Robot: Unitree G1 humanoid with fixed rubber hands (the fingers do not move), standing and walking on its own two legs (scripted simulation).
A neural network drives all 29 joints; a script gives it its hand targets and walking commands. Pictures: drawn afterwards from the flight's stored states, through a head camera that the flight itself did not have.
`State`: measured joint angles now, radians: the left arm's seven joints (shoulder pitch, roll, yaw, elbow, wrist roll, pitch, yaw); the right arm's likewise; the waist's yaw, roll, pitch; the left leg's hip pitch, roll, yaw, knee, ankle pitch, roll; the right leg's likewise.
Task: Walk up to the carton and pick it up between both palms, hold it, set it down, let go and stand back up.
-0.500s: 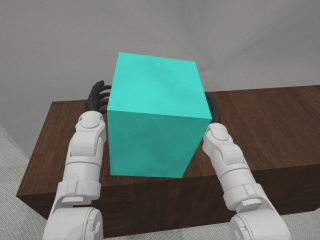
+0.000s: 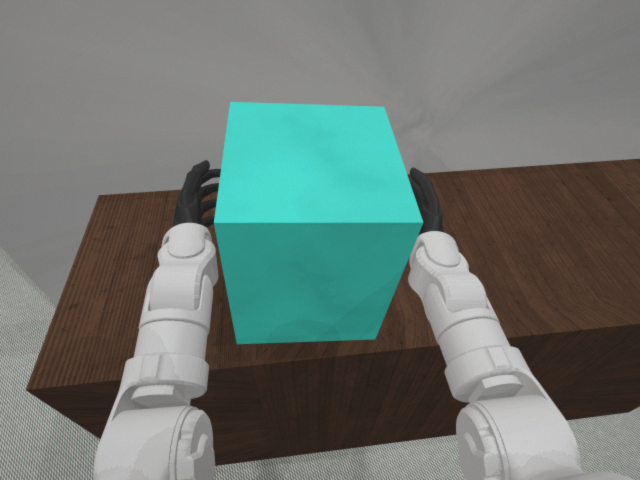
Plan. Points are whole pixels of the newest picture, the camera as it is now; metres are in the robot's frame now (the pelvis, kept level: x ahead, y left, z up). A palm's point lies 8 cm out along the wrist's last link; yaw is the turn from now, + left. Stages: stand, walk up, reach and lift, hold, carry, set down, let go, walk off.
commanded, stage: set down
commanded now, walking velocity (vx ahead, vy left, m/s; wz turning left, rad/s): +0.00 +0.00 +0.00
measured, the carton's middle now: (308, 229) +0.43 +0.03 +0.08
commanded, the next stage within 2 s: none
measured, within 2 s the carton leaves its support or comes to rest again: neither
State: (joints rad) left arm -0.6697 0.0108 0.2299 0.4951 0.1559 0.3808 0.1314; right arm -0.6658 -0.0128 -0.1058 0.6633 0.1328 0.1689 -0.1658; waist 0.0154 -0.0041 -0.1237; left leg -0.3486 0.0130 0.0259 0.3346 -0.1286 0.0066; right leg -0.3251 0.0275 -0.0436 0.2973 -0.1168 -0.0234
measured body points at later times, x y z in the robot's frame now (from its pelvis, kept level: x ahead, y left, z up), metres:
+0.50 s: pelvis +0.01 +0.00 +0.00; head +0.04 +0.00 +0.45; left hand +0.41 +0.19 +0.11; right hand +0.43 -0.11 +0.08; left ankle +0.01 +0.11 -0.75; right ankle +0.01 -0.10 -0.75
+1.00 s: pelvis +0.02 +0.00 +0.00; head +0.05 +0.00 +0.45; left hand +0.41 +0.18 +0.08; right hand +0.44 -0.11 +0.06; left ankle +0.01 +0.11 -0.75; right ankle +0.01 -0.10 -0.75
